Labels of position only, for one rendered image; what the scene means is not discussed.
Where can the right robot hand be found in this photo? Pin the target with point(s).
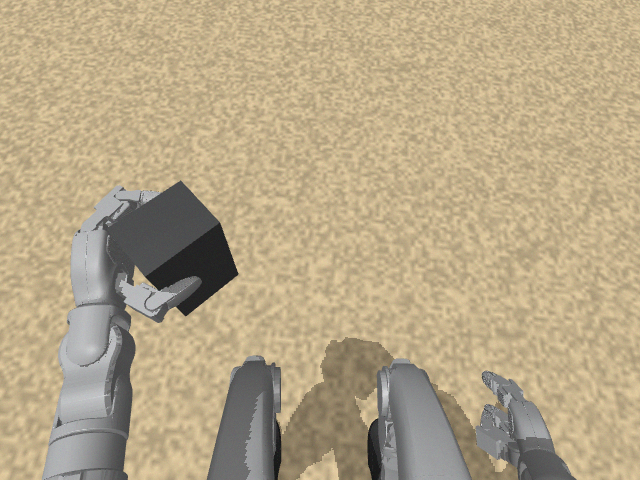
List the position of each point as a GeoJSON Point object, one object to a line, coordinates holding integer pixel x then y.
{"type": "Point", "coordinates": [522, 429]}

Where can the right robot arm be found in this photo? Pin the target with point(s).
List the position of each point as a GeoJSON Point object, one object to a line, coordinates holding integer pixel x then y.
{"type": "Point", "coordinates": [542, 465]}

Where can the left robot arm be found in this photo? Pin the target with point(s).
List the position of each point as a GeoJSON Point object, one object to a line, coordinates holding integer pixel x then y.
{"type": "Point", "coordinates": [92, 419]}

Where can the carton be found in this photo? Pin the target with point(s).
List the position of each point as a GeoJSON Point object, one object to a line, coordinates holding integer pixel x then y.
{"type": "Point", "coordinates": [174, 236]}

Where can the left robot hand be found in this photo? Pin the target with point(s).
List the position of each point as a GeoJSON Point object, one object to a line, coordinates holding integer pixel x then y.
{"type": "Point", "coordinates": [101, 272]}

